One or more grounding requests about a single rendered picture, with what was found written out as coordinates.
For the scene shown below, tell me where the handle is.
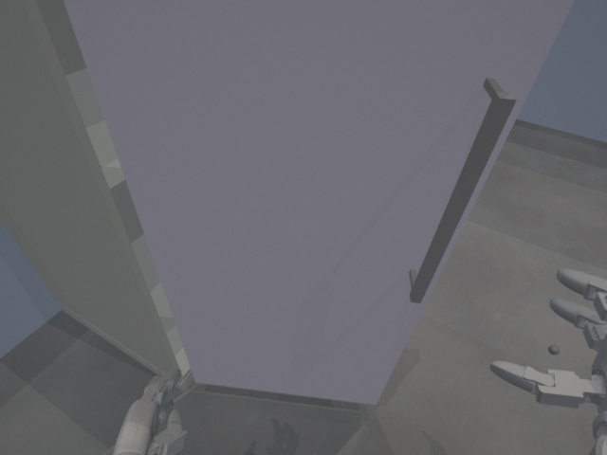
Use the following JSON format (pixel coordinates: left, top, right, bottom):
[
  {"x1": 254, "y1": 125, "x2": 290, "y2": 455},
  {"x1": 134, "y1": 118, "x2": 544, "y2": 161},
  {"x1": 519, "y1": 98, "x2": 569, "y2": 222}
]
[{"x1": 409, "y1": 78, "x2": 516, "y2": 303}]

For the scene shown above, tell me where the robot right hand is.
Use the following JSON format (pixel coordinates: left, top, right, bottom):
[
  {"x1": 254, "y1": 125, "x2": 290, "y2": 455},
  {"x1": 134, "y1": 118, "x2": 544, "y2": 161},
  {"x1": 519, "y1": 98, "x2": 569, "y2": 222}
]
[{"x1": 490, "y1": 268, "x2": 607, "y2": 413}]

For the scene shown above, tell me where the robot left hand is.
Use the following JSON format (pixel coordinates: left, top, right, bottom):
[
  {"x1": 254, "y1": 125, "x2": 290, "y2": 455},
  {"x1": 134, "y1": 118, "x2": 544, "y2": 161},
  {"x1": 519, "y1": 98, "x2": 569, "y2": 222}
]
[{"x1": 113, "y1": 369, "x2": 187, "y2": 455}]

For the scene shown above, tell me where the fridge door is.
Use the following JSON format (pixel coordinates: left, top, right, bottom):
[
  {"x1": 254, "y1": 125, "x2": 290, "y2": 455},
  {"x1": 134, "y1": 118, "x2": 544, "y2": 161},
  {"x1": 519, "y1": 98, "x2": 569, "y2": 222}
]
[{"x1": 64, "y1": 0, "x2": 575, "y2": 405}]

